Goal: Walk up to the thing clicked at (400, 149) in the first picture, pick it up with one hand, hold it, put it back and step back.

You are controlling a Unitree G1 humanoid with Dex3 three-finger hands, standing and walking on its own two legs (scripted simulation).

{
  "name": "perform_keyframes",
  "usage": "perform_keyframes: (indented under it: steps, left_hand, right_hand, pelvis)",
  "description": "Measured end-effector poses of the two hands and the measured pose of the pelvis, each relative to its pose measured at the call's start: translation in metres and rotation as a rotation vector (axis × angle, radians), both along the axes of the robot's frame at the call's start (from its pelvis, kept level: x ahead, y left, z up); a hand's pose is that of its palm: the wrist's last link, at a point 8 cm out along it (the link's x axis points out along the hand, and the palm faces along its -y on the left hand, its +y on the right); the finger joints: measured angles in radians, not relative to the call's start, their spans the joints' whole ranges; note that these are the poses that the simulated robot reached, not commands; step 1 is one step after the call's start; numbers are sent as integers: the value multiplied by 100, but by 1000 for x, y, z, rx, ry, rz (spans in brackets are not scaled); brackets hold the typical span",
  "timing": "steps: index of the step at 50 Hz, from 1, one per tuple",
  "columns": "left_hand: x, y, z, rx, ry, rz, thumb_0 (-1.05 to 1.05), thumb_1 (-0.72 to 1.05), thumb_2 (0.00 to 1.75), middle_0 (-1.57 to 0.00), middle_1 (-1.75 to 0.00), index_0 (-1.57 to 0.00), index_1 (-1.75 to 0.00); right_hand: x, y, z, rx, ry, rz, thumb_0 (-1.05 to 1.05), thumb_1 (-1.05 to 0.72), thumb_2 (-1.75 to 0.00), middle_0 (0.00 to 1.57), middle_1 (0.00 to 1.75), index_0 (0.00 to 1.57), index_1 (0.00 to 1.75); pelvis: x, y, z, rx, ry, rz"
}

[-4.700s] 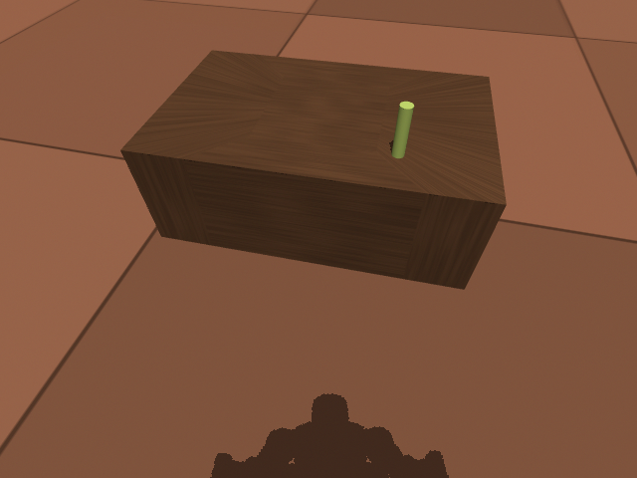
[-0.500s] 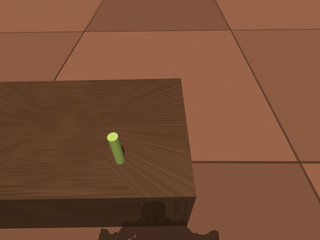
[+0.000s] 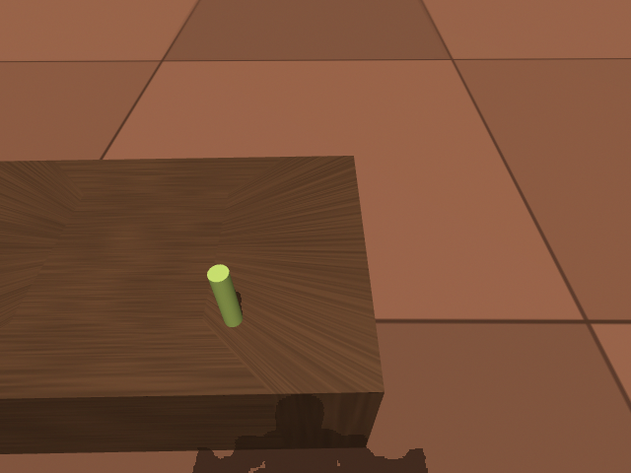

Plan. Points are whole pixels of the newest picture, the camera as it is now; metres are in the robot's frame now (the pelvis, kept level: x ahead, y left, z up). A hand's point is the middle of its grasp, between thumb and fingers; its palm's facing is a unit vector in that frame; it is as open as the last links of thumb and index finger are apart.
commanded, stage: stand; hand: left
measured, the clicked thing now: (226, 297) +0.51 +0.21 -0.24
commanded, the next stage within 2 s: none
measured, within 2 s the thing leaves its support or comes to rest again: neither
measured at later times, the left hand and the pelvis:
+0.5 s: hand out of the picture +0.06 +0.24 -0.15, palm faces -0.01 -0.94 -0.35, open 7.4 cm; pelvis -0.01 -0.02 +0.00, yaw +1 degrees
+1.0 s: hand out of the picture +0.07 +0.23 -0.15, palm faces -0.02 -0.94 -0.35, open 7.4 cm; pelvis -0.01 -0.02 +0.00, yaw +0 degrees
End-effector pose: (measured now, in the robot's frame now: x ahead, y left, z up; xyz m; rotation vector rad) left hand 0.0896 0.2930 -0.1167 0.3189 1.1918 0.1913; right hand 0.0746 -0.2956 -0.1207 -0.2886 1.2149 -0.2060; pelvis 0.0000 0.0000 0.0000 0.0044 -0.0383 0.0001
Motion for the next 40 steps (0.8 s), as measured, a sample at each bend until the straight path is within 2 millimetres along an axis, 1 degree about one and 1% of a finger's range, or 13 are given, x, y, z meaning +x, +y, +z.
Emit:
perform_keyframes:
  steps: [6, 11, 26, 32, 40]
  left_hand:
    - [-5, -4, 0, -7, 1, 1, 1, 90, 90, -20, -30, -20, -30]
    - [-12, -7, 0, -5, 8, 7, 1, 90, 90, -20, -30, -20, -30]
    - [-36, -10, 0, 6, 45, 26, 1, 90, 90, -20, -30, -20, -30]
    - [-39, -13, 0, 8, 50, 28, 1, 90, 90, -20, -30, -20, -30]
    - [-35, -16, 1, 8, 41, 24, 1, 90, 90, -20, -30, -20, -30]
  right_hand:
    - [4, -2, 2, -2, -15, 12, 1, -91, -90, 20, 30, 20, 30]
    - [4, -5, 2, -2, -18, 17, 1, -91, -90, 20, 30, 20, 30]
    - [-15, -15, -2, 2, 26, 18, 1, -91, -90, 20, 30, 20, 30]
    - [-21, -18, -4, 3, 38, 18, 1, -91, -90, 20, 30, 20, 30]
    - [-23, -21, -5, 3, 44, 19, 1, -91, -90, 20, 30, 20, 30]
  pelvis:
    - [-1, -3, 1, 0, -5, 3]
    - [-3, -6, 1, 0, -8, 6]
    - [-9, -16, 1, 0, -8, 9]
    - [-10, -18, 1, 0, -7, 10]
    - [-10, -21, 0, 0, -4, 11]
